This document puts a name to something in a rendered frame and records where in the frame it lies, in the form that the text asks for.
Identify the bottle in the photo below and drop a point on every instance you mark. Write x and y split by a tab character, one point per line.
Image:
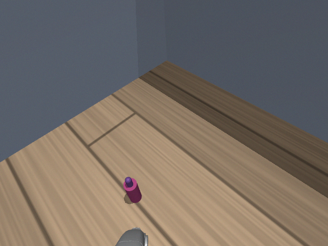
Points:
132	189

